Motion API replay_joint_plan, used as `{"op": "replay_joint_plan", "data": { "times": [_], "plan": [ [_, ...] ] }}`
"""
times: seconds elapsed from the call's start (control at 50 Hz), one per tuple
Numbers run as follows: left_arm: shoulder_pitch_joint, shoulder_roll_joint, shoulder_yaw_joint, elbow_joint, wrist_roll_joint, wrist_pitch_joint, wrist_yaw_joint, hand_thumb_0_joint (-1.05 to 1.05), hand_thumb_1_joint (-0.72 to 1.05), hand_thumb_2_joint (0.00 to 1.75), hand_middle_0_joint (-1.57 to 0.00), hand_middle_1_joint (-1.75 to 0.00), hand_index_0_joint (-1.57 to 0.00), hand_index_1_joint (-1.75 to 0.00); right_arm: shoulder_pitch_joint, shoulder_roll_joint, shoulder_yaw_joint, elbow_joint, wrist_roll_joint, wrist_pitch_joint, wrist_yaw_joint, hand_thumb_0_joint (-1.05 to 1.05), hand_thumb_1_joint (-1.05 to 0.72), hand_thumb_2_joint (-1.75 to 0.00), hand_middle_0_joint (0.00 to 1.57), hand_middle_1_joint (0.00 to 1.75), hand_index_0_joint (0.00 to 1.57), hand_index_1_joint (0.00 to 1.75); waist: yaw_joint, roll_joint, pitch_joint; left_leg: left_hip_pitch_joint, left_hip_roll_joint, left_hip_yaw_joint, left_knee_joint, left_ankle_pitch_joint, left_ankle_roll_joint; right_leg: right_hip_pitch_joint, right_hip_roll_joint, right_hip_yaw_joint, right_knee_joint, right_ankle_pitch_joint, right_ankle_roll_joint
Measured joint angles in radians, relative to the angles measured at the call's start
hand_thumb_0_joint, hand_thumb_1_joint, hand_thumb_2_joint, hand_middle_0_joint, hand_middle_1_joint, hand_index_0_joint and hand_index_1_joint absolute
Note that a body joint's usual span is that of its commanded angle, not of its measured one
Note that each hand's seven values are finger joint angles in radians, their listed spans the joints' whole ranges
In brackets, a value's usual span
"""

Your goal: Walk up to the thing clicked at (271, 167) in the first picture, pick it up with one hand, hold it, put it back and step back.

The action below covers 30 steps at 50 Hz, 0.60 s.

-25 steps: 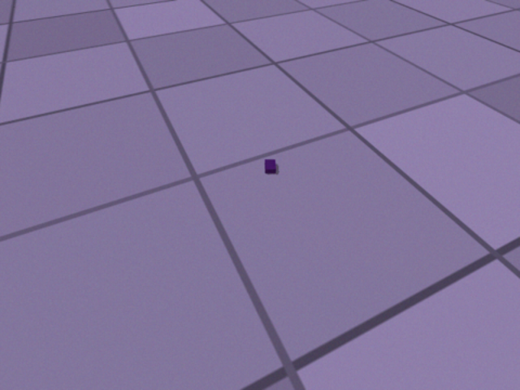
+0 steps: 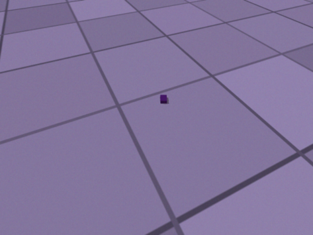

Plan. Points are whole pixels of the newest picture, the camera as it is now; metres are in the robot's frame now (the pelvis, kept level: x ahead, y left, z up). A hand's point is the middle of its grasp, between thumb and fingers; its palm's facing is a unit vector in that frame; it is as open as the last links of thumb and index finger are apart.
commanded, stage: stand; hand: left
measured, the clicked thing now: (163, 99) +1.41 -0.07 -0.77
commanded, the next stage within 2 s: walk up in 0.62 s
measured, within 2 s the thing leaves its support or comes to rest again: neither
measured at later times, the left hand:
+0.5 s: hand out of the picture +0.08 +0.25 -0.15, palm faces -0.02 -0.94 -0.35, open 7.3 cm
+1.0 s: hand (84, 232) +0.17 +0.22 -0.14, palm faces -0.10 -0.89 -0.45, open 7.3 cm
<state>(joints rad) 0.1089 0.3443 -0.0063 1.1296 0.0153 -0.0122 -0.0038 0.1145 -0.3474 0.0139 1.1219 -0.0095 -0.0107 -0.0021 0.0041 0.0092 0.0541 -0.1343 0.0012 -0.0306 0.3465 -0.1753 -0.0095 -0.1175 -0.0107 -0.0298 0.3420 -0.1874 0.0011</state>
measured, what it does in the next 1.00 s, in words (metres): walks ahead: right foot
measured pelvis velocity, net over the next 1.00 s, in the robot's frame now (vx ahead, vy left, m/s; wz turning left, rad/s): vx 0.08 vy -0.08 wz -0.11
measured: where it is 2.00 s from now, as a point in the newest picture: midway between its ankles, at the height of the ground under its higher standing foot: (178, 185)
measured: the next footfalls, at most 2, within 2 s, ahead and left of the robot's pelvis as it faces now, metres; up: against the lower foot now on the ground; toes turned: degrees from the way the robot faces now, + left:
right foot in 0.92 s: +0.16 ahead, -0.21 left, +0.00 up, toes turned -9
left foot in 1.34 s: +0.39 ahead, +0.02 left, +0.00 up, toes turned -3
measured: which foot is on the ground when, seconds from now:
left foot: down 0.00-0.92, up 0.94-1.00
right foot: down 0.00-0.68, up 0.70-0.90, down 0.92-1.00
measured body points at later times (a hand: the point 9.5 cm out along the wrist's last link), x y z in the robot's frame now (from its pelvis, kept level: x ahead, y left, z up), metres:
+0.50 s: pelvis +0.00 +0.00 +0.00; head +0.01 -0.01 +0.45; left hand +0.08 +0.30 -0.13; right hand +0.08 -0.30 -0.13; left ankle +0.01 +0.13 -0.75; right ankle +0.00 -0.12 -0.75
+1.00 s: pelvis +0.08 -0.08 -0.03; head +0.08 -0.10 +0.42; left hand +0.18 +0.26 -0.11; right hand +0.09 -0.43 -0.15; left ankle +0.03 +0.09 -0.71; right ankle +0.12 -0.20 -0.75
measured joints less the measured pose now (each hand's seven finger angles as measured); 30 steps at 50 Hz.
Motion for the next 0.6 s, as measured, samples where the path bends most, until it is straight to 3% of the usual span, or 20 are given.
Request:
{"op": "replay_joint_plan", "data": {
  "times": [0.6],
  "plan": [
    [0.007, 0.002, 0.004, 0.002, 0.001, 0.000, 0.001, 0.01, 0.91, 0.90, -0.20, -0.30, -0.21, -0.30, 0.002, -0.002, -0.002, 0.000, 0.000, 0.002, -0.001, 0.00, -0.90, -0.90, 0.21, 0.30, 0.20, 0.30, 0.000, 0.001, -0.002, 0.014, 0.003, -0.001, -0.015, 0.001, -0.003, 0.014, 0.003, -0.001, -0.015, 0.001, -0.002]
  ]
}}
